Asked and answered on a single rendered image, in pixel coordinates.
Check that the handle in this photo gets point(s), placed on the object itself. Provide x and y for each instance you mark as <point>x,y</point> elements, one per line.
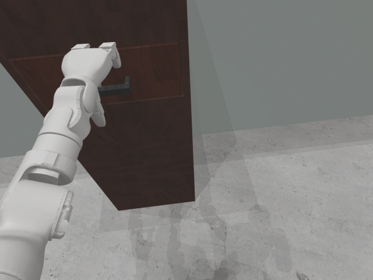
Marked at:
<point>113,90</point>

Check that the robot left hand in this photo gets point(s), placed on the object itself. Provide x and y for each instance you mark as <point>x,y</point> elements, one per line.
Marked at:
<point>94,64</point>

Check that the drawer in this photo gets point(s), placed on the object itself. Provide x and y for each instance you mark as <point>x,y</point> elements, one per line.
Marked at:
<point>154,71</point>

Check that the left robot upper arm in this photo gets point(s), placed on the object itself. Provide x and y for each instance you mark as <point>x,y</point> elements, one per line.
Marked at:
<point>35,213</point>

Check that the left robot forearm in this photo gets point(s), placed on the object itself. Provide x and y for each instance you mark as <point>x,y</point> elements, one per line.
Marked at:
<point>53,157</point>

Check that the cabinet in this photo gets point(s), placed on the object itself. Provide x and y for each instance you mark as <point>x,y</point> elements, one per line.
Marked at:
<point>143,157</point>

